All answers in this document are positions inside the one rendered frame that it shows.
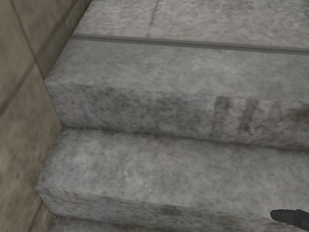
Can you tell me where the right robot hand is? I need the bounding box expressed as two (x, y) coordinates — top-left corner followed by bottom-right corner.
(270, 209), (309, 232)

